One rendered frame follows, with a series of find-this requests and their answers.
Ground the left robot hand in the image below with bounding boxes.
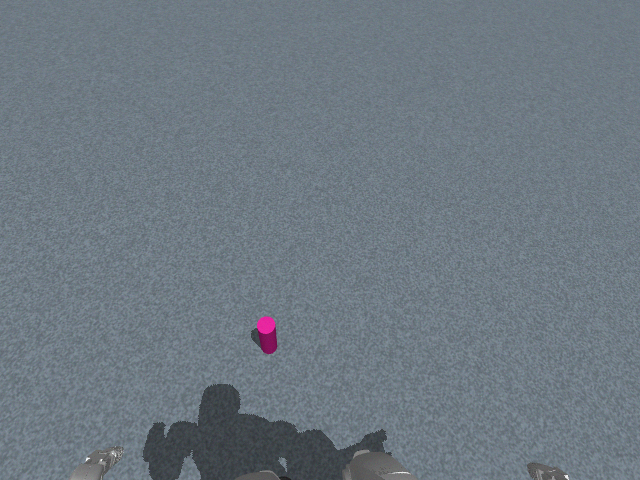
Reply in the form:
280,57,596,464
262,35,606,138
68,446,124,480

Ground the can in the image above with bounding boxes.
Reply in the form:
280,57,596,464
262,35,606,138
257,316,277,354

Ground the right robot hand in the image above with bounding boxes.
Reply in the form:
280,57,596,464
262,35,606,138
527,462,569,480

